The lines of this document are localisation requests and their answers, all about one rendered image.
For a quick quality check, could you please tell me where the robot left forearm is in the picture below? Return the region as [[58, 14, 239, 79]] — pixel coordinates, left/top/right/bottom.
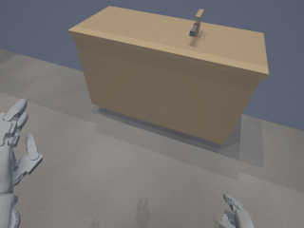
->
[[0, 193, 21, 228]]

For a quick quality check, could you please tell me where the counter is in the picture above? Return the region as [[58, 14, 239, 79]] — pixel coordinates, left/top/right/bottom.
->
[[68, 6, 269, 144]]

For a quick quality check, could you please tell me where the left robot hand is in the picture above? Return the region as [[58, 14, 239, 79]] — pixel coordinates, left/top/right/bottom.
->
[[0, 98, 43, 195]]

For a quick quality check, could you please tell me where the right robot hand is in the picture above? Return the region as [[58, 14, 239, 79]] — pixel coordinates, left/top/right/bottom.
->
[[218, 194, 255, 228]]

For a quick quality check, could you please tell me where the tap lever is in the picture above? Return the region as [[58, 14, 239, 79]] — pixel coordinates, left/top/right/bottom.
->
[[189, 23, 199, 37]]

